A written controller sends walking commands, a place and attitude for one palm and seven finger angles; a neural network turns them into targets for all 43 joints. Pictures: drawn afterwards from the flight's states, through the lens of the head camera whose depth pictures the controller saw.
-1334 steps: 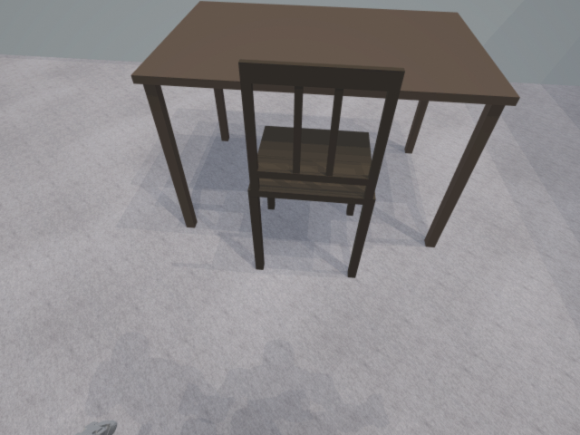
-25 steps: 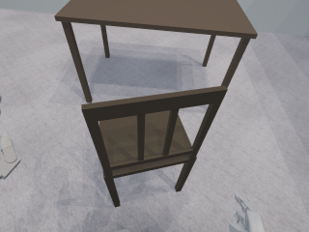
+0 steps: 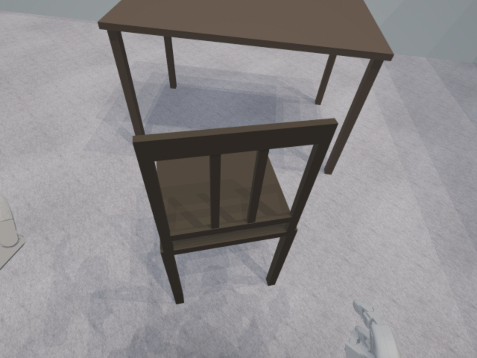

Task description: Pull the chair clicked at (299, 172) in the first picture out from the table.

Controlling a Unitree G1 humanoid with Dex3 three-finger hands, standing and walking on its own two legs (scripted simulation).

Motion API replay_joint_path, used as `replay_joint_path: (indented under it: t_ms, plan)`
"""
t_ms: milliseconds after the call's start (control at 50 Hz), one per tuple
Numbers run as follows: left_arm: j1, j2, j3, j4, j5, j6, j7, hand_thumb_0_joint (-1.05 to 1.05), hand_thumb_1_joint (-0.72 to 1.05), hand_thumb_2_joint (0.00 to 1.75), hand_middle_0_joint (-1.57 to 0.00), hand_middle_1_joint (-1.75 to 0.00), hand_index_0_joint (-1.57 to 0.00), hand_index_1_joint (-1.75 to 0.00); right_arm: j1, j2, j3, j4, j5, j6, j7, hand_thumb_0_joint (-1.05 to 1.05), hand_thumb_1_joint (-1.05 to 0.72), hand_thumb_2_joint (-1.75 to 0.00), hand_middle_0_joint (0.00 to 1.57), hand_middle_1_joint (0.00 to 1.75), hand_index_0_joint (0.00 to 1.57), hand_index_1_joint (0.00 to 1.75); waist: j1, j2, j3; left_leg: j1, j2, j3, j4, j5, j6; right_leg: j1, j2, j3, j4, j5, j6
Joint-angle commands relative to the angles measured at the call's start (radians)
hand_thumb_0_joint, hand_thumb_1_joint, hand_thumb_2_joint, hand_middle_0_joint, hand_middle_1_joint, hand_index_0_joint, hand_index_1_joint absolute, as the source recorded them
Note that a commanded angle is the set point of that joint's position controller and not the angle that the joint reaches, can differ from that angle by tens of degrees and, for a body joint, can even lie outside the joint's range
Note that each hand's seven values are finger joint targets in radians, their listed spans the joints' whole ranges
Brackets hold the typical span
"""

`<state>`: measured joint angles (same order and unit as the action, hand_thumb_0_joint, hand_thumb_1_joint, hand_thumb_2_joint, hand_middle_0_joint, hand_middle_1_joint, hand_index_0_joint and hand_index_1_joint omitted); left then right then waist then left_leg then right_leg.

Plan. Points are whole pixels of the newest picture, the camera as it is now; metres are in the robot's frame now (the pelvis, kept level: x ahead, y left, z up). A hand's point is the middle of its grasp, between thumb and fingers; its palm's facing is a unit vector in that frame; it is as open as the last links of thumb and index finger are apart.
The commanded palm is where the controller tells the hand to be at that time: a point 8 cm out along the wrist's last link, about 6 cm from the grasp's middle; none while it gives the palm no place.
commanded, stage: step back with the hand held close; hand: left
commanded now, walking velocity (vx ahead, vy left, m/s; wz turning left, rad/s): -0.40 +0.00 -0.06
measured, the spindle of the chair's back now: (214, 194) +0.49 +0.08 -0.08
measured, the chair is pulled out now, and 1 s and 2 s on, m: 0.57 0.57 0.57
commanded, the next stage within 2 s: stop stepping back and stand still in 0.02 s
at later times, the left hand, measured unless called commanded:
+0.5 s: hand (11, 323) +0.13 +0.23 +0.17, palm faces +0.41 -0.78 -0.47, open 7.4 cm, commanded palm +0.07 +0.27 +0.18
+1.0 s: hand out of the picture +0.11 +0.25 +0.16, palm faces +0.44 -0.79 -0.43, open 7.5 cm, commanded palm +0.05 +0.28 +0.18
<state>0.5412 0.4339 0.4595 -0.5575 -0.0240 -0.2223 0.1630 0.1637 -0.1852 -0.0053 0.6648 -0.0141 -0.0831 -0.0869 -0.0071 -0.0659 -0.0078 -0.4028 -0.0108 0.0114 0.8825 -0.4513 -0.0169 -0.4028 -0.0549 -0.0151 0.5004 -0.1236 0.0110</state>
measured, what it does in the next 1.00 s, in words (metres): steps on the spot: left foot, then right foot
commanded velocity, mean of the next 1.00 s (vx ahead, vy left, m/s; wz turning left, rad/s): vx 0.04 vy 0.02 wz -0.01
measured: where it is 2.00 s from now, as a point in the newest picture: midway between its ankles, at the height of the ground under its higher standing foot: outside the picture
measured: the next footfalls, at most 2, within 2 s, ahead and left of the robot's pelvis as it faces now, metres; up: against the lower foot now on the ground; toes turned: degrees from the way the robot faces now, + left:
left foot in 0.04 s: +0.02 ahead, +0.13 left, +0.00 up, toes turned +2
right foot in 0.32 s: -0.03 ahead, -0.15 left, +0.00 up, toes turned -4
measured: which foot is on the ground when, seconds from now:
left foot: up 0.00-0.02, down 0.04-0.36, up 0.38-0.54, down 0.56-1.00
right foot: down 0.00-0.06, up 0.08-0.30, down 0.32-1.00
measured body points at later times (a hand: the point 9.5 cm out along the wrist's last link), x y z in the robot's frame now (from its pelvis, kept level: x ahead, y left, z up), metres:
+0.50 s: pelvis -0.07 -0.03 +0.01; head -0.09 -0.03 +0.46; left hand +0.10 +0.27 +0.20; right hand +0.05 -0.28 -0.09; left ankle -0.09 +0.09 -0.71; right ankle -0.07 -0.15 -0.73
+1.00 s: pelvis -0.09 -0.02 +0.01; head -0.09 -0.01 +0.46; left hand +0.08 +0.28 +0.18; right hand +0.08 -0.24 -0.07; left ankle -0.09 +0.08 -0.73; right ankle -0.07 -0.15 -0.73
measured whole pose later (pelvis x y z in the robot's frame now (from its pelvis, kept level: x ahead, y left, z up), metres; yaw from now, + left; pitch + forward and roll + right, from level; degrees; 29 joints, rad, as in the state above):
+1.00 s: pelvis -0.09 -0.02 +0.01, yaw +0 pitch -1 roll -1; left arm 0.52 0.36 0.38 -0.41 -0.02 -0.20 0.16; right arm 0.21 -0.18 0.01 0.64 0.01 -0.14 -0.06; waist 0.01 0.01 0.01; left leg -0.19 0.01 0.03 0.48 -0.26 0.03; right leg -0.20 -0.02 -0.07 0.41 -0.19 0.01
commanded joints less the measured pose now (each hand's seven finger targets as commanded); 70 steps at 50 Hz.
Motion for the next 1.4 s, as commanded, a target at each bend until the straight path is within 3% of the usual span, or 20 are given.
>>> replay_joint_path:
  t_ms: [0,40,60,80,160,260,320,360,380,480,520,560,600,780,1040,1060,1100,1160,1220,1380]
  plan:
    - [0.041,0.137,0.097,-0.153,-0.013,-0.054,0.029,0.0,0.9,0.9,-0.2,-0.3,-0.2,-0.3,-0.079,-0.128,-0.05,-0.16,0.006,-0.044,-0.025,0.0,-0.9,-0.9,0.2,0.3,0.2,0.3,-0.002,0.107,-0.07,0.071,0.095,-0.018,-0.627,0.232,0.024,0.209,-0.069,0.07,0.038,0.074,-0.025]
    - [-0.035,0.168,0.106,-0.258,-0.003,-0.078,0.027,0.0,0.9,0.9,-0.2,-0.3,-0.2,-0.3,-0.059,-0.135,-0.07,-0.169,0.007,-0.073,-0.004,0.0,-0.9,-0.9,0.2,0.3,0.2,0.3,0.009,0.284,-0.13,0.162,0.353,-0.213,-0.526,0.664,0.135,0.016,0.009,0.038,0.309,-0.234,0.012]
    - [-0.004,0.162,0.105,-0.269,-0.012,-0.085,0.022,0.0,0.9,0.9,-0.2,-0.3,-0.2,-0.3,-0.05,-0.139,-0.083,-0.164,0.016,-0.097,0.006,0.0,-0.9,-0.9,0.2,0.3,0.2,0.3,0.021,0.238,-0.168,0.239,0.364,-0.166,-0.501,0.785,0.147,-0.042,0.033,0.046,0.428,-0.311,0.007]
    - [-0.038,0.187,0.118,-0.34,-0.007,-0.097,0.02,0.0,0.9,0.9,-0.2,-0.3,-0.2,-0.3,-0.059,-0.125,-0.07,-0.176,-0.011,-0.126,0.007,0.0,-0.9,-0.9,0.2,0.3,0.2,0.3,-0.005,0.375,-0.151,0.129,0.393,-0.252,-0.521,0.767,0.183,-0.071,0.021,0.066,0.577,-0.361,0.014]
    - [-0.019,0.16,0.101,-0.377,-0.018,-0.071,0.026,0.0,0.9,0.9,-0.2,-0.3,-0.2,-0.3,-0.019,-0.144,-0.087,-0.137,0.018,-0.145,0.031,0.0,-0.9,-0.9,0.2,0.3,0.2,0.3,0.008,0.312,-0.127,0.277,0.299,-0.128,-0.433,0.756,0.139,-0.087,0.019,0.032,0.425,-0.31,0.012]
    - [-0.019,0.173,0.128,-0.184,-0.025,-0.038,0.025,0.0,0.9,0.9,-0.2,-0.3,-0.2,-0.3,-0.021,-0.139,-0.041,-0.147,0.033,-0.119,0.023,0.0,-0.9,-0.9,0.2,0.3,0.2,0.3,-0.003,0.292,-0.028,0.069,0.216,-0.122,-0.46,0.139,0.084,0.227,0.036,-0.057,-0.103,-0.152,0.013]
    - [-0.063,0.187,0.123,-0.046,-0.02,-0.04,0.021,0.0,0.9,0.9,-0.2,-0.3,-0.2,-0.3,-0.014,-0.126,-0.036,-0.136,0.032,-0.103,0.017,0.0,-0.9,-0.9,0.2,0.3,0.2,0.3,-0.028,0.038,-0.008,0.028,0.081,-0.008,-0.235,-0.009,0.028,0.211,-0.12,0.121,-0.252,-0.036,-0.054]
    - [-0.028,0.159,0.084,-0.036,-0.029,-0.015,0.008,0.0,0.9,0.9,-0.2,-0.3,-0.2,-0.3,0.008,-0.147,-0.068,-0.144,0.046,-0.082,0.016,0.0,-0.9,-0.9,0.2,0.3,0.2,0.3,-0.015,-0.172,-0.007,0.092,0.016,-0.014,-0.025,0.042,0.018,0.037,-0.229,0.283,-0.352,-0.351,-0.119]
    - [-0.001,0.156,0.084,-0.036,-0.032,-0.01,0.007,0.0,0.9,0.9,-0.2,-0.3,-0.2,-0.3,-0.011,-0.145,-0.063,-0.148,0.044,-0.071,0.018,0.0,-0.9,-0.9,0.2,0.3,0.2,0.3,-0.013,-0.176,0.006,0.077,0.023,-0.023,0.02,0.077,0.022,0.029,-0.253,0.265,-0.354,-0.344,-0.142]
    - [0.0,0.153,0.079,-0.054,-0.011,-0.03,0.013,0.0,0.9,0.9,-0.2,-0.3,-0.2,-0.3,-0.048,-0.124,-0.029,-0.156,0.033,-0.069,0.011,0.0,-0.9,-0.9,0.2,0.3,0.2,0.3,-0.014,-0.054,0.005,0.133,0.033,-0.006,-0.442,0.09,0.056,0.139,-0.151,0.096,-0.232,-0.279,-0.065]
    - [-0.025,0.165,0.074,-0.155,-0.009,-0.054,0.019,0.0,0.9,0.9,-0.2,-0.3,-0.2,-0.3,-0.035,-0.148,-0.041,-0.169,0.024,-0.093,0.002,0.0,-0.9,-0.9,0.2,0.3,0.2,0.3,-0.005,0.096,0.0,0.139,0.081,-0.072,-0.618,0.141,0.074,0.22,-0.091,0.074,-0.13,-0.203,-0.041]
    - [-0.009,0.188,0.091,-0.23,0.0,-0.062,0.021,0.0,0.9,0.9,-0.2,-0.3,-0.2,-0.3,-0.028,-0.167,-0.058,-0.19,0.032,-0.11,0.008,0.0,-0.9,-0.9,0.2,0.3,0.2,0.3,0.017,0.205,-0.058,0.192,0.16,-0.148,-0.571,0.345,0.1,0.232,-0.029,0.016,-0.021,-0.075,-0.015]
    - [0.018,0.213,0.116,-0.22,0.002,-0.056,0.015,0.0,0.9,0.9,-0.2,-0.3,-0.2,-0.3,-0.034,-0.148,-0.051,-0.175,0.032,-0.114,0.01,0.0,-0.9,-0.9,0.2,0.3,0.2,0.3,0.012,0.321,-0.074,0.139,0.156,-0.137,-0.581,0.248,0.096,0.259,-0.027,-0.013,-0.015,-0.126,-0.006]
    - [-0.019,0.113,0.059,-0.024,-0.01,-0.061,0.011,0.0,0.9,0.9,-0.2,-0.3,-0.2,-0.3,0.002,-0.157,-0.058,-0.15,0.036,-0.113,0.015,0.0,-0.9,-0.9,0.2,0.3,0.2,0.3,-0.008,0.069,0.014,0.096,0.096,-0.088,-0.502,0.164,0.053,0.242,-0.045,0.08,-0.152,-0.049,-0.025]
    - [-0.067,0.155,0.069,-0.177,0.001,-0.049,0.027,0.0,0.9,0.9,-0.2,-0.3,-0.2,-0.3,-0.037,-0.129,-0.037,-0.186,0.022,-0.111,0.004,0.0,-0.9,-0.9,0.2,0.3,0.2,0.3,0.008,0.155,-0.062,0.123,0.115,-0.097,-0.558,0.282,0.055,0.36,-0.032,0.047,-0.12,0.073,-0.017]
    - [-0.092,-0.043,-0.355,0.676,0.09,0.12,-0.125,0.0,0.9,0.9,-0.2,-0.3,-0.2,-0.3,-0.059,-0.289,-0.093,0.052,0.009,-0.125,0.1,0.0,-0.9,-0.9,0.2,0.3,0.2,0.3,-0.028,0.121,0.022,0.082,0.096,-0.109,-0.368,0.582,0.062,0.156,-0.065,-0.022,0.064,0.254,-0.031]
    - [-0.07,-0.155,-0.359,0.693,0.071,0.225,-0.153,0.0,0.9,0.9,-0.2,-0.3,-0.2,-0.3,0.062,-0.161,-0.074,0.045,0.011,-0.04,0.09,0.0,-0.9,-0.9,0.2,0.3,0.2,0.3,-0.016,0.085,-0.08,0.197,0.103,-0.073,-0.369,0.683,0.041,0.15,-0.047,-0.03,0.021,0.145,-0.038]
    - [-0.166,-0.116,-0.373,0.819,0.064,0.228,-0.156,0.0,0.9,0.9,-0.2,-0.3,-0.2,-0.3,0.042,-0.179,-0.054,0.029,-0.003,0.004,0.087,0.0,-0.9,-0.9,0.2,0.3,0.2,0.3,0.007,0.004,-0.072,0.11,0.128,-0.17,-0.406,0.565,0.084,0.176,-0.039,-0.022,0.044,0.024,-0.038]
    - [-0.23,-0.091,-0.387,0.981,0.063,0.233,-0.15,0.0,0.9,0.9,-0.2,-0.3,-0.2,-0.3,0.058,-0.175,-0.046,0.05,-0.008,0.034,0.083,0.0,-0.9,-0.9,0.2,0.3,0.2,0.3,0.009,-0.13,-0.071,0.131,0.08,-0.139,-0.378,0.518,0.069,0.212,-0.082,0.035,0.0,0.113,-0.08]
    - [-0.203,-0.125,-0.423,1.341,0.044,0.241,-0.141,0.0,0.9,0.9,-0.2,-0.3,-0.2,-0.3,0.108,-0.111,-0.014,0.184,-0.008,0.057,0.07,0.0,-0.9,-0.9,0.2,0.3,0.2,0.3,0.022,0.268,-0.015,0.127,0.077,-0.119,-0.494,0.302,0.06,0.256,-0.049,0.023,-0.086,-0.067,-0.06]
